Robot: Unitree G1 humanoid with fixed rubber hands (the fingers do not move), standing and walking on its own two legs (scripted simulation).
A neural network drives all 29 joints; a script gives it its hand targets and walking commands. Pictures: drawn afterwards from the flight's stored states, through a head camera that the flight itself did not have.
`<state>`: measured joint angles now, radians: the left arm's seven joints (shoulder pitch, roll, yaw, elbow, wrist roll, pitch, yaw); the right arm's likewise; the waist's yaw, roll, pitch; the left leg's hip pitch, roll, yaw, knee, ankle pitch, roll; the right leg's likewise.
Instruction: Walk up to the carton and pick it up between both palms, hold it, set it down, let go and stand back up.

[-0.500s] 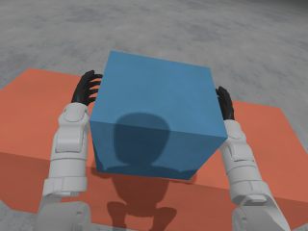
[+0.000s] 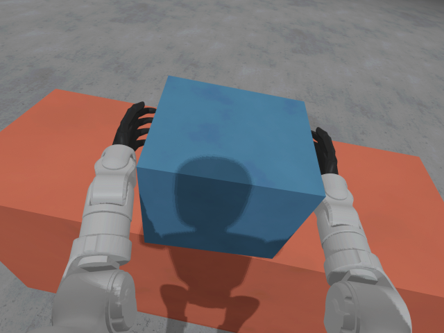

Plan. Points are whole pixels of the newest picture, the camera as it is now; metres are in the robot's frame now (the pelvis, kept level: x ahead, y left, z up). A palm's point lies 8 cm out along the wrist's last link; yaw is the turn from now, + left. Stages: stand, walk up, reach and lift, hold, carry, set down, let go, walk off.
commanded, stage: set down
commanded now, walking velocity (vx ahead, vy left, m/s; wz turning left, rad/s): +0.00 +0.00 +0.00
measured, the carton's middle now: (223, 172) +0.41 +0.01 +0.09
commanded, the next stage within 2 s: none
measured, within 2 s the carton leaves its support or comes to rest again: rests again in 1.86 s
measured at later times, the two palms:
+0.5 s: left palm (132, 150) +0.40 +0.19 +0.13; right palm (318, 169) +0.41 -0.17 +0.12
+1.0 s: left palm (136, 154) +0.42 +0.19 +0.10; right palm (312, 171) +0.43 -0.17 +0.09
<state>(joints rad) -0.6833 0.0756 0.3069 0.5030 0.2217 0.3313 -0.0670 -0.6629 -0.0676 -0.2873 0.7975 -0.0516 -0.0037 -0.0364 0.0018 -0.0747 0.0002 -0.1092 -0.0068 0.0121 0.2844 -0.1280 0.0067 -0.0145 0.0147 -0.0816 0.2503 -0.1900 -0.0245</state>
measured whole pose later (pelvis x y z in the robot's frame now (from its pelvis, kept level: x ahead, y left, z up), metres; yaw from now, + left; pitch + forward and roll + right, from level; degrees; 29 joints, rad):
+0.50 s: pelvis +0.01 +0.00 +0.00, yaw -1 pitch +2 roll +0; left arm -0.75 0.08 0.32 0.73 0.21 0.18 -0.03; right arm -0.73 -0.09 -0.37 0.95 -0.13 -0.09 -0.01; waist 0.05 -0.05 -0.04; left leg -0.18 0.01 0.03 0.27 -0.12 0.00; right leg -0.10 0.03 -0.06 0.24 -0.18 -0.03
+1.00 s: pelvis +0.01 +0.00 +0.00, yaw -2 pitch +7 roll +0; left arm -0.80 0.07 0.37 0.87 0.23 0.08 -0.02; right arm -0.77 -0.09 -0.48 1.01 -0.23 -0.13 0.02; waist 0.08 -0.05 -0.07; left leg -0.29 0.01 0.05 0.28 -0.12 0.00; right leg -0.21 0.03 -0.04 0.26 -0.17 -0.03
